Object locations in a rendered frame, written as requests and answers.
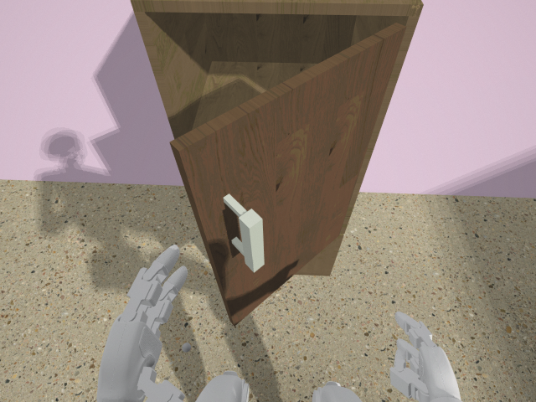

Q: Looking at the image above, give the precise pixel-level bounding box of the left robot thigh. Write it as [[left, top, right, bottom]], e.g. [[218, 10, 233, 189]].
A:
[[195, 375, 249, 402]]

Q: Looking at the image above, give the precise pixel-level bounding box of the left robot hand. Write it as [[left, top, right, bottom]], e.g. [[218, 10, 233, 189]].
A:
[[96, 245, 188, 402]]

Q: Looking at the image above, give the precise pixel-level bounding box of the handle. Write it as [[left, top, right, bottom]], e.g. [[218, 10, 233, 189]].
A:
[[223, 194, 265, 273]]

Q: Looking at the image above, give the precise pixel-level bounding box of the right robot hand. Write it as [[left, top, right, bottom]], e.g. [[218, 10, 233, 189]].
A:
[[390, 312, 461, 402]]

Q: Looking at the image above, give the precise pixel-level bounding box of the right robot thigh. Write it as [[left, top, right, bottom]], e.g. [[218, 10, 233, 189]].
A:
[[312, 385, 362, 402]]

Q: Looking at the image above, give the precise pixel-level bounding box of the robot thigh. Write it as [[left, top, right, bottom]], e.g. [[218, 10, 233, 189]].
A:
[[312, 385, 362, 402], [195, 375, 249, 402]]

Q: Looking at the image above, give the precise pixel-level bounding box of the cupboard door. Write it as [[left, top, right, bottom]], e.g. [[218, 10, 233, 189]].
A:
[[170, 23, 406, 326]]

